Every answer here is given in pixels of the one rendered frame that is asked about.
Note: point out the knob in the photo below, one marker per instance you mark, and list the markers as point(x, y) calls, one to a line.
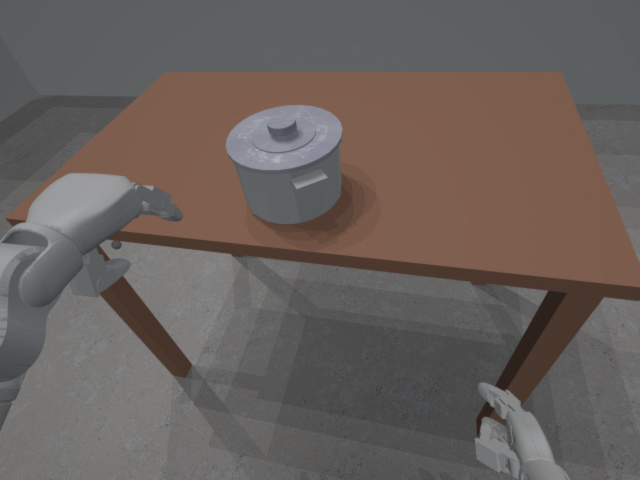
point(281, 124)

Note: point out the robot right hand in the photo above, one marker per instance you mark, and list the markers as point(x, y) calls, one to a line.
point(507, 448)

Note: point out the pot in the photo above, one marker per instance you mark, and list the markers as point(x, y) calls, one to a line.
point(293, 197)

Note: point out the table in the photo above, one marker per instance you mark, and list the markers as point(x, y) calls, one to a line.
point(486, 177)

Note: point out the lid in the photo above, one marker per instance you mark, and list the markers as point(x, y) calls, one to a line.
point(251, 147)

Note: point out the robot left forearm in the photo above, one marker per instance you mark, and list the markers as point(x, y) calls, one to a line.
point(36, 264)

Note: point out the robot right forearm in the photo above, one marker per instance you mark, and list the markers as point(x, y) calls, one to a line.
point(541, 470)

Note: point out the robot left hand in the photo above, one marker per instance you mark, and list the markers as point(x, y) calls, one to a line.
point(89, 208)

